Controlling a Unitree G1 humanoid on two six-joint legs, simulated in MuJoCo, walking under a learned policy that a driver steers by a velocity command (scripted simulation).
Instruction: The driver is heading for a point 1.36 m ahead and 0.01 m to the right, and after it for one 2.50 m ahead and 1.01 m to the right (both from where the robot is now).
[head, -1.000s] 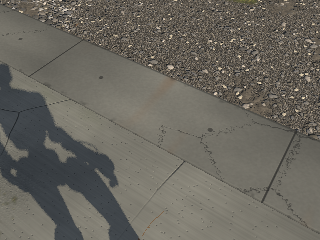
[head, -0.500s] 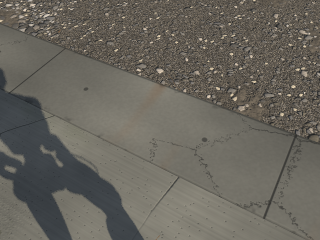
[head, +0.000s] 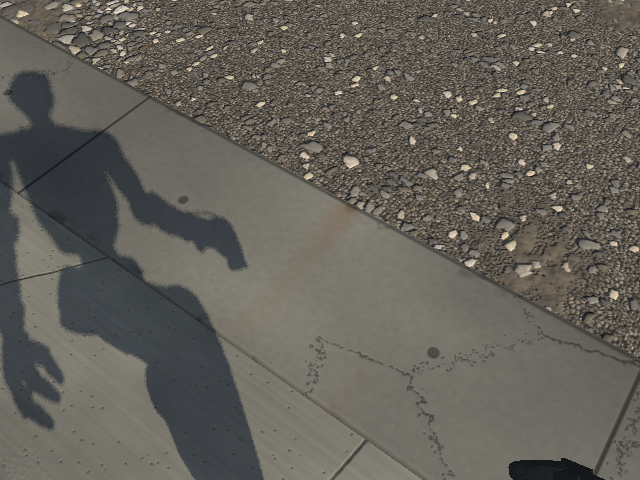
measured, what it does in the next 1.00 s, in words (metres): walks ahead: left foot, then right foot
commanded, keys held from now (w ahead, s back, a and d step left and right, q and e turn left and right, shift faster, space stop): w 1.00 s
